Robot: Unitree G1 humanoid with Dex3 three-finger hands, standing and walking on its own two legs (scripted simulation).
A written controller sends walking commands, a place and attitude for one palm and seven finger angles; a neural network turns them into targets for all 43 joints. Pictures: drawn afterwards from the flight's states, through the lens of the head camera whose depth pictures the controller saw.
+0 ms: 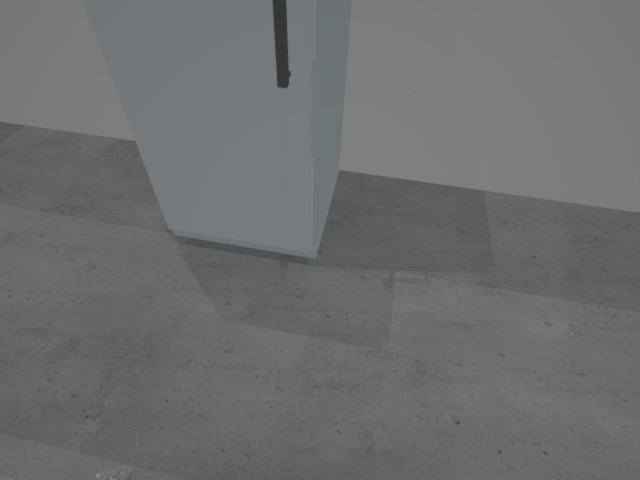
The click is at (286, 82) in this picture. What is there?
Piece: fridge door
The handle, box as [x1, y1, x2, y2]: [273, 0, 290, 87]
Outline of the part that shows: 273,0 277,85 280,87 286,87 288,84 288,77 290,71 288,70 287,65 285,0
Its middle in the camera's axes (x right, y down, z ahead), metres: -0.09 -0.50 +0.88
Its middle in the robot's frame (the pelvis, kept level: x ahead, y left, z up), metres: +1.01 +0.15 +0.17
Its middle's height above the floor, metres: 0.94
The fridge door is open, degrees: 0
